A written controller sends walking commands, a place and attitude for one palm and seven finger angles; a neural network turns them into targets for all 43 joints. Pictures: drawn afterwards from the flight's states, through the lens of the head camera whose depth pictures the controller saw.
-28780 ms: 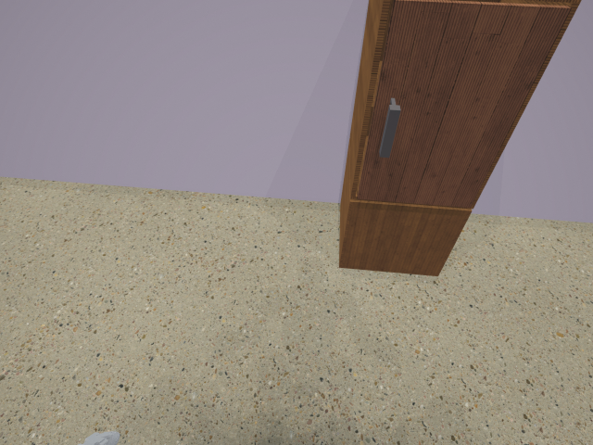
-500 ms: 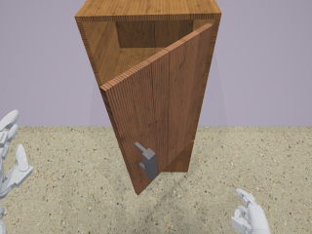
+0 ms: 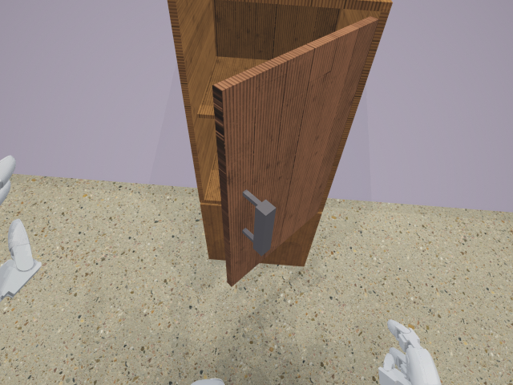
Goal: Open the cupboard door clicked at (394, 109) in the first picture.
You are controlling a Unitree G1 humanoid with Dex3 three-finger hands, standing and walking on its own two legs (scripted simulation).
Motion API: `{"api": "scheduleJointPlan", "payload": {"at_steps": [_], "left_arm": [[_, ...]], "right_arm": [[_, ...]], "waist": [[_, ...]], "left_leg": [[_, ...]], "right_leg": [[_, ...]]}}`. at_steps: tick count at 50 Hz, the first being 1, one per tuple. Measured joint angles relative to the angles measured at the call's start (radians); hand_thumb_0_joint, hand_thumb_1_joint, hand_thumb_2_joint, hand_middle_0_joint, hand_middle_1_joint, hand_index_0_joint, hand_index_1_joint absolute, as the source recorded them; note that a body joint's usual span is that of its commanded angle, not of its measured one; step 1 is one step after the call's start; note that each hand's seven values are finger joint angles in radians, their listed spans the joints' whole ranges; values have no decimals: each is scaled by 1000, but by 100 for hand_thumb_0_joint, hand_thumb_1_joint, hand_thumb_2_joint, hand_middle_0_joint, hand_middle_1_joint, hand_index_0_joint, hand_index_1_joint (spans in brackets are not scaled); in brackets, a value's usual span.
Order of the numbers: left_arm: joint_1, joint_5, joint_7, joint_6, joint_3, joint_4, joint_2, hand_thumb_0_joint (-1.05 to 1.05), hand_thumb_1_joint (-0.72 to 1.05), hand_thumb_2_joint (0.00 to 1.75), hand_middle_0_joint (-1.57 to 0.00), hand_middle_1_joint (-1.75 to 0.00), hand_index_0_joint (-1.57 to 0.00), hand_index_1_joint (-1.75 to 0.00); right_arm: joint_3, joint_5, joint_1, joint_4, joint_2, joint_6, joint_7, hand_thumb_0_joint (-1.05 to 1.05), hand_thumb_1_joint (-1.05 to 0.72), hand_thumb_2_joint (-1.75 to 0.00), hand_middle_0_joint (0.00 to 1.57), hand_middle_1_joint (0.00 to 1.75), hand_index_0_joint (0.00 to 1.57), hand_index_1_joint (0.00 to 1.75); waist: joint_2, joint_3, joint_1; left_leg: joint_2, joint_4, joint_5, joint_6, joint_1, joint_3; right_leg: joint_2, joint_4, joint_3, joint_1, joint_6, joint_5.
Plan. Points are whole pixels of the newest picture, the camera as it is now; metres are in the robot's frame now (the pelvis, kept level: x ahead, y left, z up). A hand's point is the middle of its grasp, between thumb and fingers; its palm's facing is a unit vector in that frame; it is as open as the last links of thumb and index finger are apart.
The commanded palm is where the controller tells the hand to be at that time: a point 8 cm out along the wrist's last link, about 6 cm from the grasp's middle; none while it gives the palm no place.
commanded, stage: step back with the hand held close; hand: left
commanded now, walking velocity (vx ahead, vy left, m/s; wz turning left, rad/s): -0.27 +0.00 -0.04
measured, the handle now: (255, 222) +0.42 +0.03 -0.04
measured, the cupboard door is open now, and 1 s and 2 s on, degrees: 48 48 48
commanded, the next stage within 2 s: stop stepping back and stand still in 0.54 s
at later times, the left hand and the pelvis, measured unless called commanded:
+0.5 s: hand out of the picture +0.11 +0.27 +0.19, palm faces +0.45 -0.74 -0.50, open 7.4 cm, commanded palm +0.05 +0.30 +0.19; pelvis -0.09 +0.00 -0.01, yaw +0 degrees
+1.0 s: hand out of the picture +0.04 +0.22 +0.17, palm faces +0.20 -0.81 -0.55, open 7.4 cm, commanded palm -0.01 +0.27 +0.19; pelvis -0.19 +0.00 +0.01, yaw -9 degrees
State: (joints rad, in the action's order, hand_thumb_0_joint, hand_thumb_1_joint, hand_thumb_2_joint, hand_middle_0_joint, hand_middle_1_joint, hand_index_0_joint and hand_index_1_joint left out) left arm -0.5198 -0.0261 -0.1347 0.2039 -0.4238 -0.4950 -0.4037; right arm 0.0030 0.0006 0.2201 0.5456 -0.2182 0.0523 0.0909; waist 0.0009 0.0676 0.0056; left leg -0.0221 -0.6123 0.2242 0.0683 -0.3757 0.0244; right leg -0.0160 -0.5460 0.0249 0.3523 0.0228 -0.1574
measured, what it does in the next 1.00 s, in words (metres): walks backwards: right foot, then left foot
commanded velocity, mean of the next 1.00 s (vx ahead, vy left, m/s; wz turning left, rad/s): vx -0.15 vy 0.02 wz -0.06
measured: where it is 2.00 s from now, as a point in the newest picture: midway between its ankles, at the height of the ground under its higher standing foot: outside the picture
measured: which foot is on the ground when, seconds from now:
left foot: down 0.00-0.60, up 0.62-0.74, down 0.76-1.00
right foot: down 0.00-0.30, up 0.32-0.58, down 0.60-0.76, up 0.78-1.00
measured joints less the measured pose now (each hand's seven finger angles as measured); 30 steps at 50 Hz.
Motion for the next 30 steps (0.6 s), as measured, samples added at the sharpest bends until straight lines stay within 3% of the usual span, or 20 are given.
{"api": "scheduleJointPlan", "payload": {"at_steps": [9, 13, 15, 17, 19, 20, 22, 25, 28, 30], "left_arm": [[-12, 15, -11, 47, -46, -57, 5, 1, 88, 90, -21, -30, -21, -31], [24, 28, -21, 49, -20, -38, 7, 1, 88, 90, -21, -30, -21, -30], [37, 31, -22, 45, -12, -31, 1, 1, 88, 90, -21, -30, -21, -30], [48, 25, -17, 38, -14, -30, -10, 1, 88, 90, -21, -30, -21, -30], [59, 24, -10, 24, -25, -45, -38, 1, 88, 90, -21, -30, -21, -31], [58, 28, -9, 22, -36, -64, -57, 1, 88, 90, -21, -30, -21, -31], [30, 42, -15, 33, -69, -102, -86, 1, 88, 90, -21, -30, -21, -31], [-33, 68, -26, 38, -97, -129, -80, 1, 88, 90, -21, -30, -21, -31], [-30, 87, -28, 37, -86, -115, -56, 1, 88, 90, -21, -30, -21, -30], [-10, 91, -28, 47, -86, -104, -58, 1, 89, 90, -21, -30, -21, -30]], "right_arm": [[-6, -7, -11, 39, -1, 37, -11, 1, -90, -90, 21, 30, 20, 30], [-10, -5, -40, 55, -5, 37, -14, 1, -90, -90, 21, 30, 20, 30], [-9, -3, -52, 53, -6, 33, -11, 1, -90, -90, 21, 30, 20, 30], [-11, -7, -58, 40, -4, 36, -4, 1, -90, -90, 20, 30, 20, 30], [-24, -15, -51, 41, 12, 52, -2, 1, -90, -90, 20, 30, 20, 30], [-28, -15, -46, 49, 23, 62, -6, 1, -90, -90, 20, 30, 20, 30], [-28, -12, -41, 73, 46, 73, -21, 1, -90, -90, 20, 30, 20, 30], [-18, -11, -42, 89, 64, 81, -35, 1, -90, -90, 20, 30, 20, 30], [-7, -19, -66, 91, 68, 97, -38, 1, -90, -90, 20, 30, 20, 30], [2, -20, -102, 85, 74, 103, -43, 1, -90, -90, 21, 30, 20, 30]], "waist": [[-4, 13, -26], [3, 18, -17], [6, 27, -8], [-11, 42, 9], [-33, 51, 28], [-34, 48, 29], [-13, 25, 9], [-1, -32, -20], [-3, -65, -44], [38, -66, -74]], "left_leg": [[9, -79, 88, -14, -67, 13], [-1, -87, 125, -27, -100, 14], [1, -77, 101, -19, -114, 18], [22, -55, 31, 9, -128, 18], [52, -8, -112, 24, -136, 8], [64, 15, -171, 22, -141, 8], [74, 44, -197, 7, -149, 19], [92, 106, -229, -4, -170, 48], [106, 185, -282, -23, -203, 75], [98, 166, -223, -64, -256, 116]], "right_leg": [[-4, -40, 10, 48, -2, 13], [4, -20, 16, 71, 2, 45], [4, -35, 17, 94, 3, 0], [-26, -154, 23, 131, 6, -117], [-70, -401, 18, 154, 4, -207], [-83, -490, 15, 145, 0, -242], [-84, -572, 10, 95, -6, -287], [-58, -468, -24, -40, -22, -355], [-41, -194, -53, -191, -50, -406], [-1, 30, -1, -257, -85, -371]]}}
